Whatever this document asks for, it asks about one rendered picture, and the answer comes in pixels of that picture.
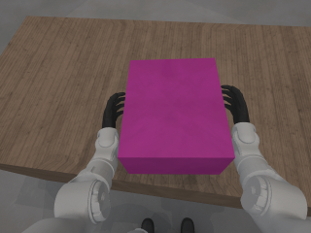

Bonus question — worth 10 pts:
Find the robot foot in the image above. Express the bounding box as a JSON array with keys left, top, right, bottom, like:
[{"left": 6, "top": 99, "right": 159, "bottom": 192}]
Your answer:
[
  {"left": 181, "top": 217, "right": 194, "bottom": 233},
  {"left": 141, "top": 217, "right": 155, "bottom": 233}
]

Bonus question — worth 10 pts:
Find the robot left hand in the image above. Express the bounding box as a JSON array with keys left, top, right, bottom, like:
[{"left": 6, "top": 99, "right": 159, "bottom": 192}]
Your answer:
[{"left": 102, "top": 92, "right": 126, "bottom": 128}]

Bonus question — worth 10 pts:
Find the robot right foot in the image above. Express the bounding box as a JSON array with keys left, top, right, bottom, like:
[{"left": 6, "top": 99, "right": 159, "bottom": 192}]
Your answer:
[{"left": 181, "top": 217, "right": 194, "bottom": 233}]

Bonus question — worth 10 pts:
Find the pedestal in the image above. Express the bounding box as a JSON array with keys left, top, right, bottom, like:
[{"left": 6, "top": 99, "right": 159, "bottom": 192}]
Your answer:
[{"left": 0, "top": 16, "right": 311, "bottom": 217}]

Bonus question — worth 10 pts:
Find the robot right forearm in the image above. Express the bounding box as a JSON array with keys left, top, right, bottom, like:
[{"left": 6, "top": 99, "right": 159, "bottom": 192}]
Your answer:
[{"left": 231, "top": 122, "right": 308, "bottom": 219}]

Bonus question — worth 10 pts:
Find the carton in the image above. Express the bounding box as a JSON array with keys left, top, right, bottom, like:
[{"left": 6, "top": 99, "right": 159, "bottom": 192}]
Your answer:
[{"left": 118, "top": 57, "right": 235, "bottom": 175}]

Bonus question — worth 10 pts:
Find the robot left upper arm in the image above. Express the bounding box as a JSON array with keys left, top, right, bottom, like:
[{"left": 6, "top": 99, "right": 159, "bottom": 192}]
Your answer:
[{"left": 21, "top": 180, "right": 111, "bottom": 233}]

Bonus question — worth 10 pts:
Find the robot left forearm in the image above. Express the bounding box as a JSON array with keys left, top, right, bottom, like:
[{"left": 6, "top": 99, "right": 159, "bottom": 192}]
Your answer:
[{"left": 53, "top": 127, "right": 120, "bottom": 217}]

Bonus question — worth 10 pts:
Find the robot right hand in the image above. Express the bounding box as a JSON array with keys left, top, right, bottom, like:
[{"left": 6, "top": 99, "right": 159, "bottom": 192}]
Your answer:
[{"left": 221, "top": 84, "right": 250, "bottom": 124}]

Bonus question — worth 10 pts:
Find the robot left foot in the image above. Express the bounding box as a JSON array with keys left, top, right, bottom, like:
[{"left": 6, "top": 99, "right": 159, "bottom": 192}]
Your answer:
[{"left": 141, "top": 217, "right": 155, "bottom": 233}]

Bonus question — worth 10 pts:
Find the robot right upper arm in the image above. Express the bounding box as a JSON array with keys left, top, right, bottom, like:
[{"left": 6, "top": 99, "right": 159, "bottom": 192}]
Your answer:
[{"left": 240, "top": 175, "right": 311, "bottom": 233}]

